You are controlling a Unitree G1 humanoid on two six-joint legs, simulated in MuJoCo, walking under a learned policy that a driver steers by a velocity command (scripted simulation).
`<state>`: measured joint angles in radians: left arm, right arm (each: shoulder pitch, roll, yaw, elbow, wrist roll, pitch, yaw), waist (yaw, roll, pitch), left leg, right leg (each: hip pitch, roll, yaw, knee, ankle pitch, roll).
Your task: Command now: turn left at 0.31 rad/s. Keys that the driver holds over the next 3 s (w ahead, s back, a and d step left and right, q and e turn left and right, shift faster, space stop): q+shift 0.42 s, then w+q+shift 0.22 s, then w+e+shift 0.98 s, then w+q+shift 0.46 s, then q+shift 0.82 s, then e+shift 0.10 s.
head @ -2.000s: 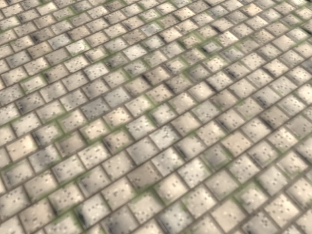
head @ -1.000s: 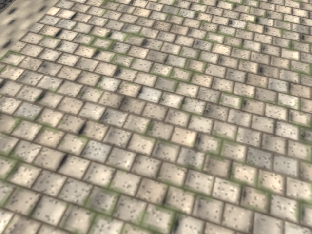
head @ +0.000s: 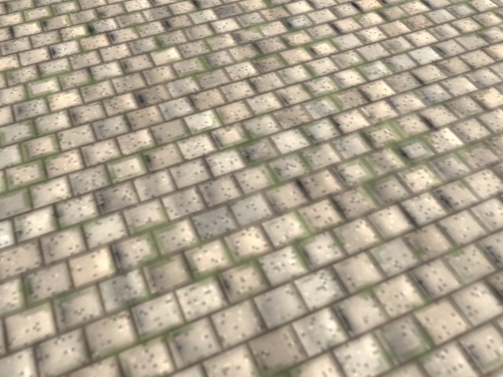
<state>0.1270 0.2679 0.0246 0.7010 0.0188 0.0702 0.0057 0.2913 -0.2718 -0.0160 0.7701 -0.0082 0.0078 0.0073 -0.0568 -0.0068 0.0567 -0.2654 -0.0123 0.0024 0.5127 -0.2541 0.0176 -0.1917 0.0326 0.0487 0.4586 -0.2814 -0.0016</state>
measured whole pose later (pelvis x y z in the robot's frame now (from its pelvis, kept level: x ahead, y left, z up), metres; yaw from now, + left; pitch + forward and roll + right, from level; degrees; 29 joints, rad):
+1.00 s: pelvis +0.21 +0.09 -0.01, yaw +28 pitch +2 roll +0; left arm 0.26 0.33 0.05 0.71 0.02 -0.05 -0.04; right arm 0.30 -0.31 -0.02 0.76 -0.06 -0.07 0.02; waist 0.01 0.04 -0.02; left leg -0.27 -0.05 -0.07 1.03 -0.33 0.06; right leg -0.33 0.09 -0.02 0.55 -0.26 -0.10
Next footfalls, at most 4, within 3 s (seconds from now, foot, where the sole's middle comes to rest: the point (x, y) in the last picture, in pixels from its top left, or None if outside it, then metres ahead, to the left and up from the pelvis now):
0.36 left None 0.00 0.12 -0.77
0.90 right None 0.29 0.06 -0.77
1.34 left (106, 317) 0.65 0.39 -0.77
1.80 right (196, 194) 1.06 0.15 -0.77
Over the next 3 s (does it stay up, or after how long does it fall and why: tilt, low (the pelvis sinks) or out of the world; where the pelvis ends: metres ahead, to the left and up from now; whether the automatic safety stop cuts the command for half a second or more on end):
stays up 1.58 0.22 0.01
